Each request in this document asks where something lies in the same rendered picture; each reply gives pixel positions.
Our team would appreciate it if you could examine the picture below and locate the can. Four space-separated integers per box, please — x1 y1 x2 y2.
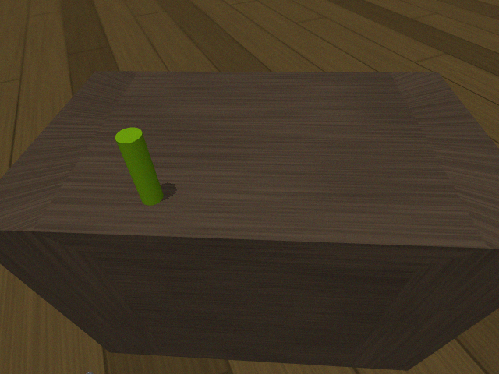
115 127 164 206

